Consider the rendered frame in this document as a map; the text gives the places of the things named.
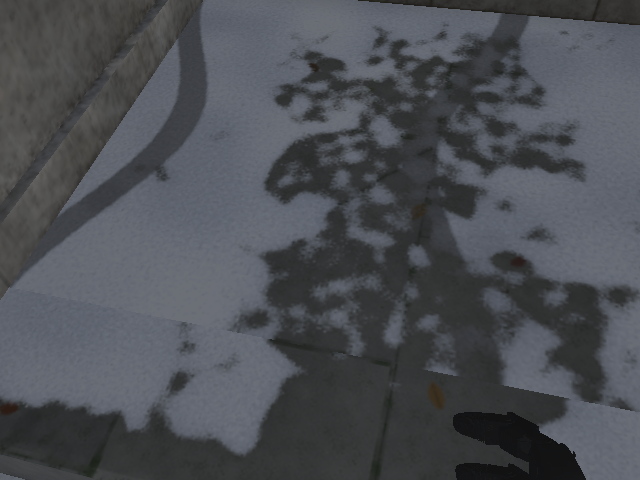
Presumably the robot right hand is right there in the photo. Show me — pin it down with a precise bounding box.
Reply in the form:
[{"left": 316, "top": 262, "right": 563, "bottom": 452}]
[{"left": 453, "top": 412, "right": 586, "bottom": 480}]

